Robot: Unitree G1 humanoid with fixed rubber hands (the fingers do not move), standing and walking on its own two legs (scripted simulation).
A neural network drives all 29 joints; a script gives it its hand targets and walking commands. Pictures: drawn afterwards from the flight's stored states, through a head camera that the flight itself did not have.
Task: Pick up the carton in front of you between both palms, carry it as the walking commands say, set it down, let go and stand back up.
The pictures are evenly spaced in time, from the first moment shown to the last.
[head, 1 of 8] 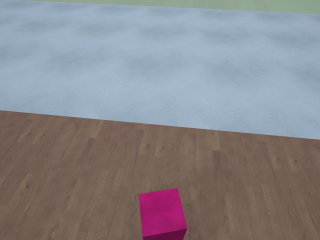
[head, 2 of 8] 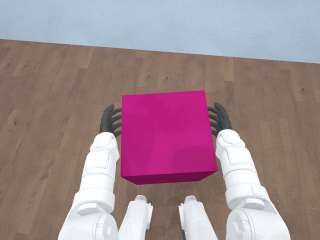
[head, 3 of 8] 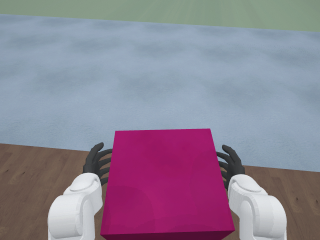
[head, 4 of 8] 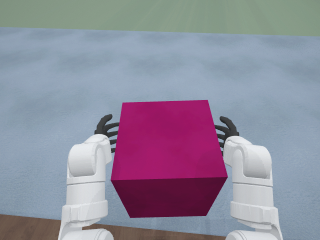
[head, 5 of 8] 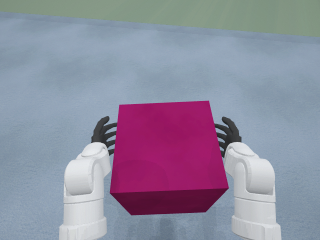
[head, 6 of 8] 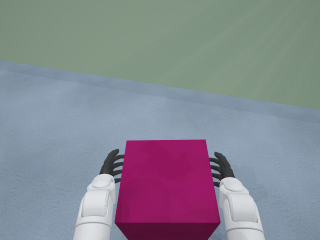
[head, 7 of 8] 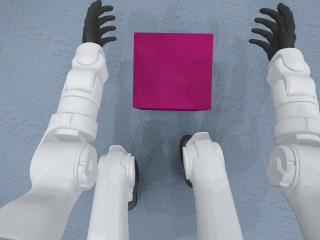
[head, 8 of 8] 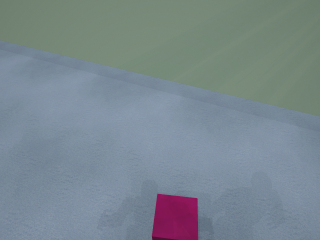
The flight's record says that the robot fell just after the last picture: no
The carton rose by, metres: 0.69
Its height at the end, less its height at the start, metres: -0.06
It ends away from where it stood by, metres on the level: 2.87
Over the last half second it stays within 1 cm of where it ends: yes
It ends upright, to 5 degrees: yes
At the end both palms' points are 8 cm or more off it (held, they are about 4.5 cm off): yes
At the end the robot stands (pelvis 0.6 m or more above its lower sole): yes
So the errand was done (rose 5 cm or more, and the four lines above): yes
